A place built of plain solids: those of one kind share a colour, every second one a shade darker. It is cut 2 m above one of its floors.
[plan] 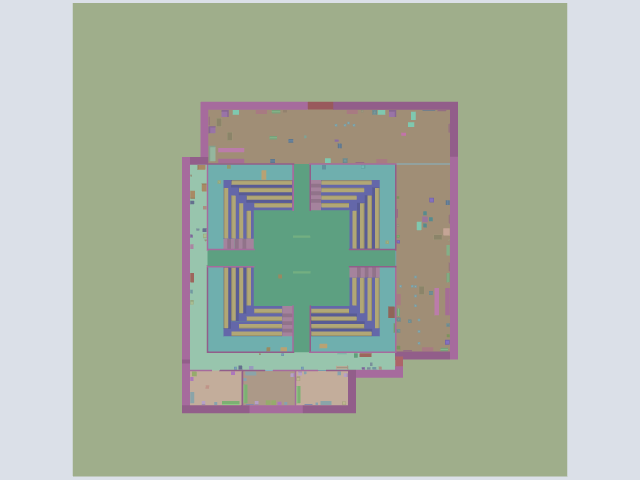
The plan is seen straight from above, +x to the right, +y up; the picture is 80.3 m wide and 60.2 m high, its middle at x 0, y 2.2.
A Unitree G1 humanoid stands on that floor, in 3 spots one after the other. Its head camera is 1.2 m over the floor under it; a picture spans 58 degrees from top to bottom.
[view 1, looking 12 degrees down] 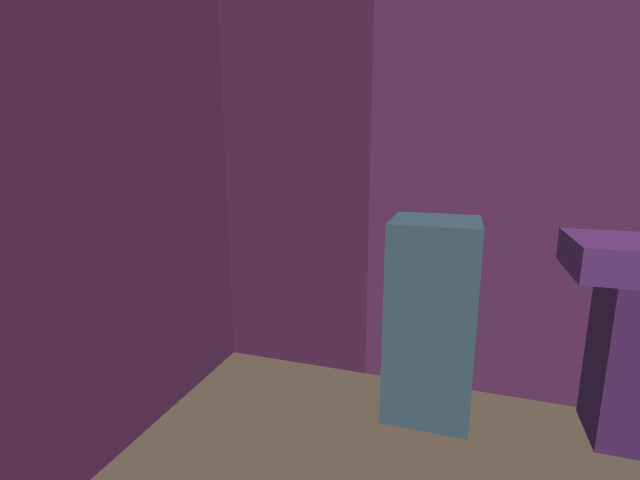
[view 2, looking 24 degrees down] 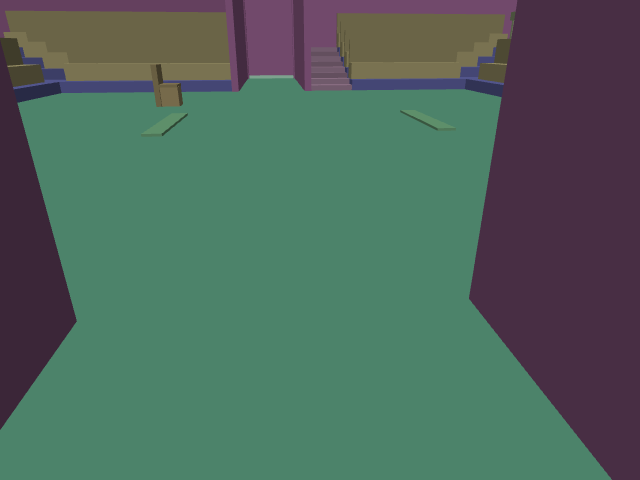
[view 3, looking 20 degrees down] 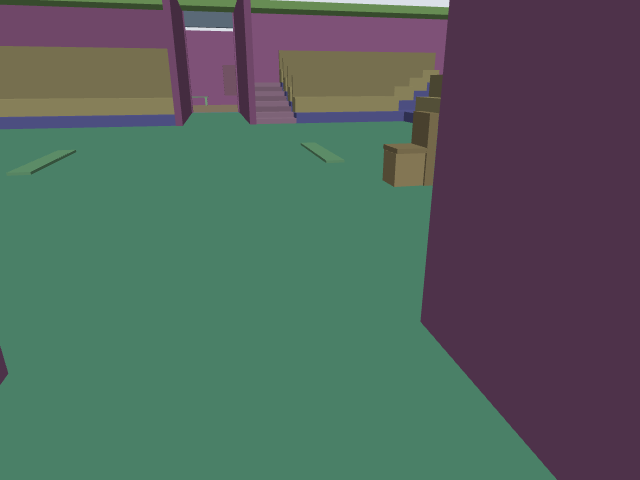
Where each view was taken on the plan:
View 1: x -4.40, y -16.40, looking -72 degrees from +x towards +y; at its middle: wall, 2.29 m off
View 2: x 5.45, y -0.07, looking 174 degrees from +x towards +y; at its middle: floor_arena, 2.95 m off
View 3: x -10.05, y -0.07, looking -13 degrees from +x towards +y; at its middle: floor_arena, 3.51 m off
